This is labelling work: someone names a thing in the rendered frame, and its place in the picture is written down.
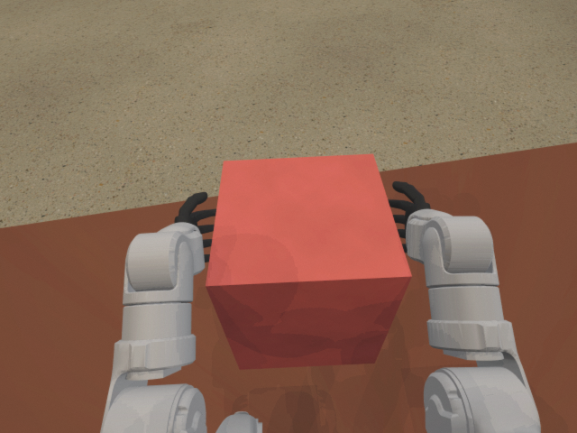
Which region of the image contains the robot left thigh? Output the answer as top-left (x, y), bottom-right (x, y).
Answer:
top-left (216, 414), bottom-right (262, 433)

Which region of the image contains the left robot forearm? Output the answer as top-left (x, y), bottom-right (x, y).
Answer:
top-left (100, 222), bottom-right (205, 433)

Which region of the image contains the robot right upper arm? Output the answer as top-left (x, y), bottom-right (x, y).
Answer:
top-left (424, 367), bottom-right (540, 433)

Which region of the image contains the right robot forearm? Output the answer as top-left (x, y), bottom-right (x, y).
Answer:
top-left (406, 209), bottom-right (541, 433)

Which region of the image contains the carton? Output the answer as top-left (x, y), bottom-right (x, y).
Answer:
top-left (206, 154), bottom-right (412, 370)

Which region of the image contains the left robot hand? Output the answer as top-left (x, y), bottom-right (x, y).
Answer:
top-left (174, 192), bottom-right (216, 263)

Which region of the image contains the right robot hand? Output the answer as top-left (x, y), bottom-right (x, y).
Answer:
top-left (388, 181), bottom-right (431, 253)

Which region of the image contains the robot left upper arm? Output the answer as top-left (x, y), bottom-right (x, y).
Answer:
top-left (102, 383), bottom-right (207, 433)

